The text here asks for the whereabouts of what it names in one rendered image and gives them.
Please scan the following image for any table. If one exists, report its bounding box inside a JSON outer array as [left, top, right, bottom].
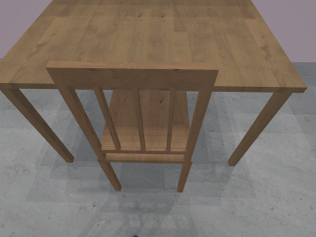
[[0, 0, 308, 167]]

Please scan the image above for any chair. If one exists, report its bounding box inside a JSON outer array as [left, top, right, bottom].
[[45, 61, 219, 193]]

